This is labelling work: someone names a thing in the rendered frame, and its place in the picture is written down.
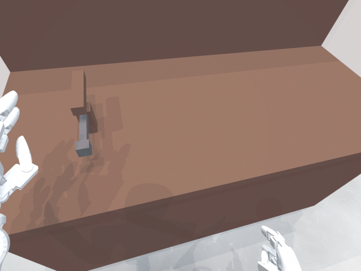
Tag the left robot hand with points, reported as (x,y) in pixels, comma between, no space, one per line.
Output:
(19,175)

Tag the tap lever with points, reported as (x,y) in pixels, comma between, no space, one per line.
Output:
(83,146)

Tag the counter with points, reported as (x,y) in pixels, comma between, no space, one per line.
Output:
(204,116)

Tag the right robot hand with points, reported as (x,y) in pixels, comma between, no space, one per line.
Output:
(284,259)

